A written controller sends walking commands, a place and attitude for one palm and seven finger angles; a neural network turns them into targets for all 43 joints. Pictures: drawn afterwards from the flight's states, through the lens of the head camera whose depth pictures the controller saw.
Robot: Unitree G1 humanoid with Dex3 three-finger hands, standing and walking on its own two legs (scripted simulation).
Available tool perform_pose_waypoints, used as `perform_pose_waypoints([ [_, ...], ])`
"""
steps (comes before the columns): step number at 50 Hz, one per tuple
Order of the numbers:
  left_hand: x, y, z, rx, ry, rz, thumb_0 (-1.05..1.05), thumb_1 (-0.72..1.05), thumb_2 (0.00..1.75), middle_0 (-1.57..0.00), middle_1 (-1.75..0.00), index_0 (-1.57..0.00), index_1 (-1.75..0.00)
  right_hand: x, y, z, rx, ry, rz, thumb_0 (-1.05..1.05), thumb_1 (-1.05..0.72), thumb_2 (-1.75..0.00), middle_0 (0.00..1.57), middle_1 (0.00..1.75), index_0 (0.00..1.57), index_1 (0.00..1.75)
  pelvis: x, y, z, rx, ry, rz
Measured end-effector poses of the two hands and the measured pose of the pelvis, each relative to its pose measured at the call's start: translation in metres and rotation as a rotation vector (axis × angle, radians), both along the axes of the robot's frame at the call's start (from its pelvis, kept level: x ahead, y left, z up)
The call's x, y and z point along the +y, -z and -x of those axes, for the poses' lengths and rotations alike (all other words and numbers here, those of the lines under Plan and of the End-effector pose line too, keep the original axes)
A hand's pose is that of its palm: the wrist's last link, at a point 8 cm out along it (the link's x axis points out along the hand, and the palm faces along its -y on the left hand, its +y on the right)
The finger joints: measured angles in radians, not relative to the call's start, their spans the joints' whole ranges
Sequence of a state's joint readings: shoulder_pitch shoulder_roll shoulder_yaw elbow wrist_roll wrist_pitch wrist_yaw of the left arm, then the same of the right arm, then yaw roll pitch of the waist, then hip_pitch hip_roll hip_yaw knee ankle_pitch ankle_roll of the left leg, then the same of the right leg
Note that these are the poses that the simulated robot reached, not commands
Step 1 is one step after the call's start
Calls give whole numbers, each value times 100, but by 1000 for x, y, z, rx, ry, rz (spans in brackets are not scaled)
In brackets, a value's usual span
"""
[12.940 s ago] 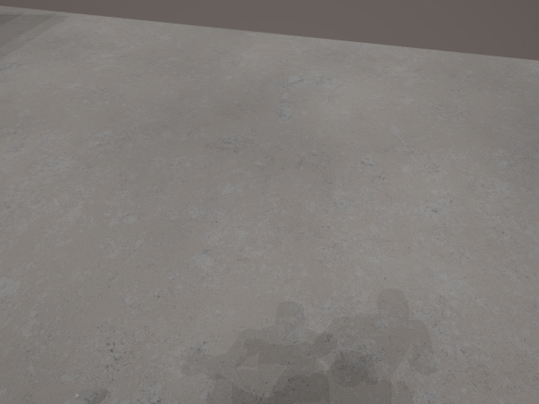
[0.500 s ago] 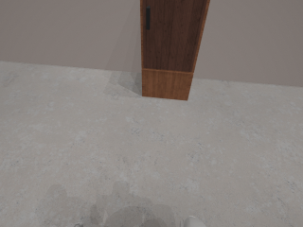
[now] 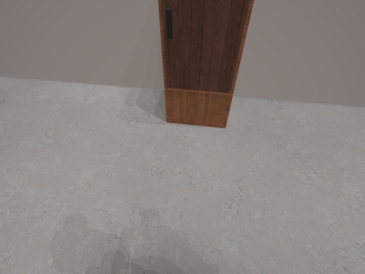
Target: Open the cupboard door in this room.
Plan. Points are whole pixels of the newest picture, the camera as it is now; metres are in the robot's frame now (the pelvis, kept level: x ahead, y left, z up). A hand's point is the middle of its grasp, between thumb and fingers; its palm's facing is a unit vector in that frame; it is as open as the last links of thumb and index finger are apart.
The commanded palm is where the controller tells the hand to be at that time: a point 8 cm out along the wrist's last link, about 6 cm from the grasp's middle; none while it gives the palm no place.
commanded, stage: stand and wait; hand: left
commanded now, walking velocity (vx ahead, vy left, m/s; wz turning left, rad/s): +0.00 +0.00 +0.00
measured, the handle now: (170, 22) +1.22 +0.15 +0.01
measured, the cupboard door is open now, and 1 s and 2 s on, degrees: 0 0 0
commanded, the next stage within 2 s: look at it before walking up in 0.58 s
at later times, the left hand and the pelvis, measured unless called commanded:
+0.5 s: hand out of the picture +0.02 +0.19 -0.17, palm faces +0.02 -0.99 -0.16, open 7.4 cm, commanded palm none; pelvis +0.06 +0.03 +0.01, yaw -2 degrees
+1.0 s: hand out of the picture +0.05 +0.18 -0.17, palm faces +0.00 -0.99 -0.16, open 7.4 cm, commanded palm none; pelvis +0.06 +0.02 +0.01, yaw -2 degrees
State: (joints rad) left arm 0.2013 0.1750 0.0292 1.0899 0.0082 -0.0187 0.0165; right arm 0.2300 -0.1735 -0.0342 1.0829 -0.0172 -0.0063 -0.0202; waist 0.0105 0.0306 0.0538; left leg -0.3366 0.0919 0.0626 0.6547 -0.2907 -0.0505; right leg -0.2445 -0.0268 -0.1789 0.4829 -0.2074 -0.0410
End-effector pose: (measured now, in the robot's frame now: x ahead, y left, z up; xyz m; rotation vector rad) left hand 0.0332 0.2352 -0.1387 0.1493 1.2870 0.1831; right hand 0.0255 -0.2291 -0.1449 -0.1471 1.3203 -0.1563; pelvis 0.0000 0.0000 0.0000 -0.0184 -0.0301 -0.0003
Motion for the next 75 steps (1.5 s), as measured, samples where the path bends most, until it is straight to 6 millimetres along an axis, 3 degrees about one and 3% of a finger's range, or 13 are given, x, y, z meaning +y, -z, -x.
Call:
perform_pose_waypoints([
  [7, -1, 11, 15, 97, -37, 67, 0, 92, 90, -20, -30, -20, -30, 12, -16, -39, -45, -27, 35, 1, -94, -90, 20, 29, 20, 30, 14, -5, -26, -10, 8, -10],
  [14, -8, 7, 27, 172, -26, 94, 0, 91, 90, -20, -30, -20, -30, 22, -19, -53, -44, -14, 32, 1, -95, -90, 20, 30, 20, 30, 23, -10, -42, -1, 18, -17],
  [21, -4, 4, 22, 201, -14, 82, 0, 91, 90, -20, -30, -20, -30, 28, -15, -39, 18, 15, 21, 1, -95, -90, 20, 30, 20, 30, 27, -10, -52, 2, 26, -19],
  [30, 7, 1, -4, 167, 6, 45, 0, 91, 90, -20, -30, -20, -30, 48, -7, -7, 116, 54, -35, 1, -92, -90, 20, 30, 20, 30, 28, -10, -60, 2, 30, -22],
  [37, 7, 0, -21, 131, 20, 33, 0, 91, 90, -20, -30, -20, -30, 59, -4, 6, 147, 79, -68, 1, -91, -90, 20, 30, 20, 30, 27, -9, -62, 1, 31, -24],
  [44, 2, 1, -22, 130, 25, 39, 1, 91, 90, -20, -30, -20, -30, 58, -4, 6, 143, 90, -70, 1, -91, -90, 20, 30, 20, 30, 24, -9, -62, 1, 35, -24],
  [62, -13, 2, 2, 179, 14, 60, 0, 91, 90, -20, -30, -20, -30, 36, -6, -9, 98, 79, -34, 1, -91, -90, 20, 30, 20, 30, 17, -9, -59, 0, 42, -24],
  [70, -10, 1, 0, 172, 18, 46, 0, 91, 90, -20, -30, -20, -30, 29, -5, -9, 94, 79, -32, 1, -91, -90, 20, 30, 20, 30, 13, -8, -59, 0, 46, -25],
  [75, -8, 6, -5, 174, 4, 50, 0, 91, 90, -20, -30, -20, -30, 29, 1, -6, 118, 94, -40, 1, -91, -90, 20, 30, 20, 30, 12, -2, -70, 10, 47, -21],
])
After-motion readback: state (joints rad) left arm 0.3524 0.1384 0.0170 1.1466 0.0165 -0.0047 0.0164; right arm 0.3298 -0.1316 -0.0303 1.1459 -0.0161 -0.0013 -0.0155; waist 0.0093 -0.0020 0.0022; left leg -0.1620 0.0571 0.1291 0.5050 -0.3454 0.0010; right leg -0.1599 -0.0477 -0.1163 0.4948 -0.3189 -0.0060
